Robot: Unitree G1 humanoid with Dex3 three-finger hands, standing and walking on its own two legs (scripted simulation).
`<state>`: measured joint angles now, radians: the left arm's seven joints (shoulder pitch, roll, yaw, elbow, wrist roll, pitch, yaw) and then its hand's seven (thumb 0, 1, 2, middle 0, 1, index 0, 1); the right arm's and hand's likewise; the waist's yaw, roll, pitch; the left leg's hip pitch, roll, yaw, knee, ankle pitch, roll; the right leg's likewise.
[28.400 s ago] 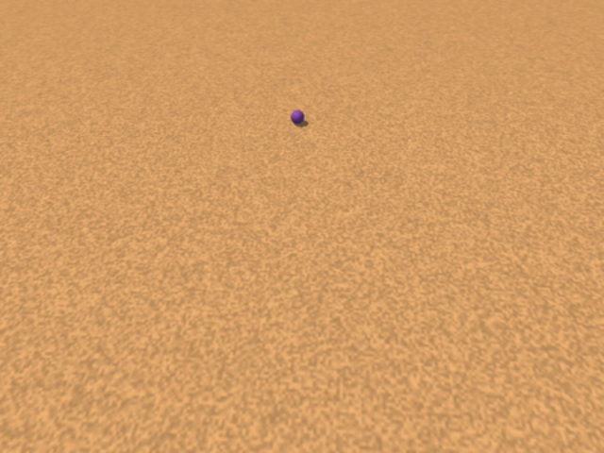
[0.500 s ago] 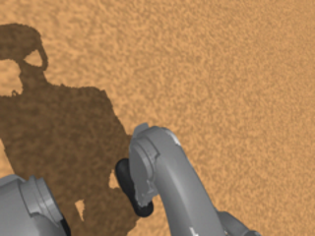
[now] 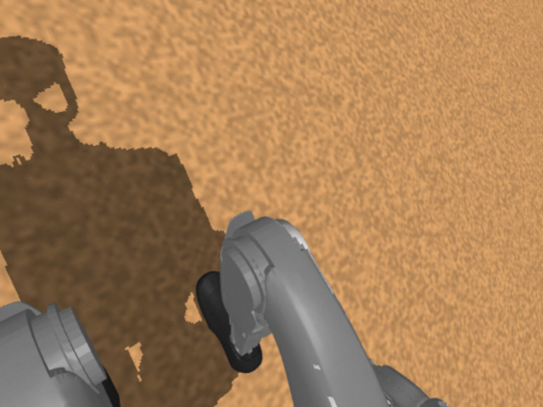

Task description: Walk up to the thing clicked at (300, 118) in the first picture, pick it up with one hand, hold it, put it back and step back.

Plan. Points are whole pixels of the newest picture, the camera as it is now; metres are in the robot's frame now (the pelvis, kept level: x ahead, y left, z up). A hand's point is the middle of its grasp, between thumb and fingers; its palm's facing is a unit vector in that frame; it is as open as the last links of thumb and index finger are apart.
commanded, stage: open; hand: left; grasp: from above
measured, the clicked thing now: out of the picture +0.49 +0.32 -0.27
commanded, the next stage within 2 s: withdraw in 0.24 s
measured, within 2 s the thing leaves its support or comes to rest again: neither
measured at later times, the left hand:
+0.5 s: hand out of the picture +0.47 +0.32 -0.24, palm faces -0.41 -0.14 -0.90, open 13.8 cm
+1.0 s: hand out of the picture +0.45 +0.32 -0.05, palm faces -0.45 -0.10 -0.89, open 14.1 cm
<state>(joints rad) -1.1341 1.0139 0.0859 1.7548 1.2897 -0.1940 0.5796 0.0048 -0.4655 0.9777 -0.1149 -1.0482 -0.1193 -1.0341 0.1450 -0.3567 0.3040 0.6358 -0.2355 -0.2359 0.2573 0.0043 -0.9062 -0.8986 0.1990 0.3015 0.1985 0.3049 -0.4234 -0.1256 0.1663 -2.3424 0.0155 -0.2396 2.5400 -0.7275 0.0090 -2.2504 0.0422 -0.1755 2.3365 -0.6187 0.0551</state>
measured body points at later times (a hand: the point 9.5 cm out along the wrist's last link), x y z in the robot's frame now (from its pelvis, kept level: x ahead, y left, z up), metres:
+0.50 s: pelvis +0.00 +0.00 +0.00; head +0.28 +0.13 +0.33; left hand +0.49 +0.32 -0.19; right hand +0.04 -0.25 -0.05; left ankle +0.06 +0.12 -0.27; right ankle +0.12 -0.12 -0.27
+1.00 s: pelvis -0.01 -0.01 +0.06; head +0.20 +0.08 +0.45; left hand +0.47 +0.32 +0.00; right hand +0.10 -0.27 -0.04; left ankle +0.06 +0.12 -0.27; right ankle +0.12 -0.12 -0.27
